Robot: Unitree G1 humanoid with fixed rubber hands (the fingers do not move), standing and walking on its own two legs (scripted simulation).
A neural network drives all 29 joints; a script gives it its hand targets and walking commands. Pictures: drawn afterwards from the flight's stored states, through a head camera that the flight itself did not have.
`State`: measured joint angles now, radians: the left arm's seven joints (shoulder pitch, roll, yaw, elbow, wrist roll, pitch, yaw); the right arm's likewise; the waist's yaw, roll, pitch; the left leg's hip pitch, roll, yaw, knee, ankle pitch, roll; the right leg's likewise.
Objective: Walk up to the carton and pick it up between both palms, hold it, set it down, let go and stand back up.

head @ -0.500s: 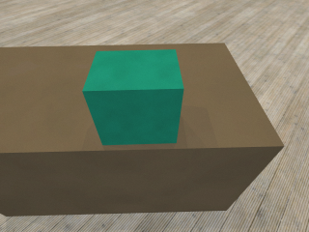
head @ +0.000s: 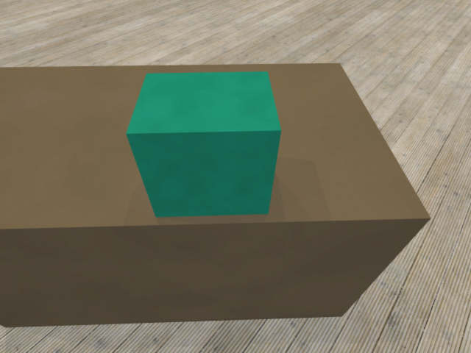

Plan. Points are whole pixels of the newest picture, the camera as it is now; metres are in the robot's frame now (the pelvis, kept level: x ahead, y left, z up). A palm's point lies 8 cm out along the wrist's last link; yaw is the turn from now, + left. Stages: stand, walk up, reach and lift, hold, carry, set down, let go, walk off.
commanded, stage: reach and lift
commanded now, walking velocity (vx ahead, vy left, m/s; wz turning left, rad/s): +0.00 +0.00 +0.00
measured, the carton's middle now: (209, 146) +0.52 +0.07 +0.06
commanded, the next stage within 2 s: none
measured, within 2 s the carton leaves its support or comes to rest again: neither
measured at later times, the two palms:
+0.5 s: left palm (153, 350) +0.16 +0.16 -0.09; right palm out of the picture +0.14 -0.19 -0.10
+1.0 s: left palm out of the picture +0.14 +0.24 -0.06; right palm out of the picture +0.14 -0.17 -0.06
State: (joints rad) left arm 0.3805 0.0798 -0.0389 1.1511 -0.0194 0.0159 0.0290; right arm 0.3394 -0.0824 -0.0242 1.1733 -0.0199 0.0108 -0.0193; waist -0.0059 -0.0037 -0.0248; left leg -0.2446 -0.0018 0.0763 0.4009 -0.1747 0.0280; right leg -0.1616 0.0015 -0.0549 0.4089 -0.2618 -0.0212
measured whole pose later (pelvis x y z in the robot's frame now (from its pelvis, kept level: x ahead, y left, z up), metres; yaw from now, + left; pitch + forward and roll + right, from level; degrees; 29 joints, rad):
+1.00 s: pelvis -0.02 +0.00 +0.01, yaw -4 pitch +0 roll +0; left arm 0.20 0.27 0.02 0.33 -0.12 0.52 -0.04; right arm 0.26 -0.06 0.06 0.31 0.12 0.38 -0.09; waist 0.06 -0.03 -0.03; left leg -0.20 0.03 0.14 0.31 -0.12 0.02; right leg -0.14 0.03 0.01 0.33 -0.19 -0.03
